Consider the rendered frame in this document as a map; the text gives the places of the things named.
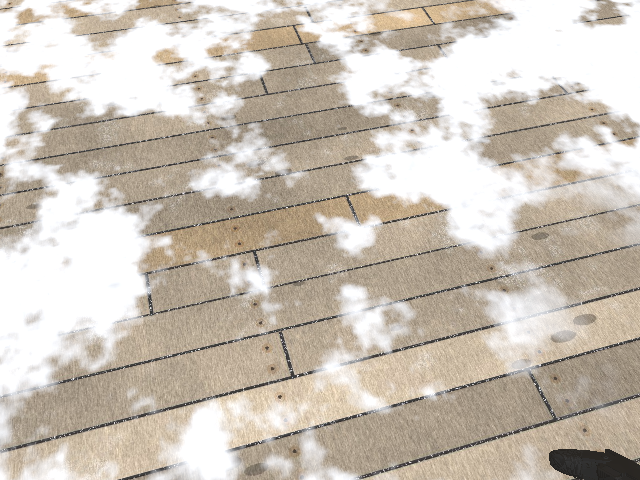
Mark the right robot hand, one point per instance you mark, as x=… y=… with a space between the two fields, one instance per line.
x=593 y=465

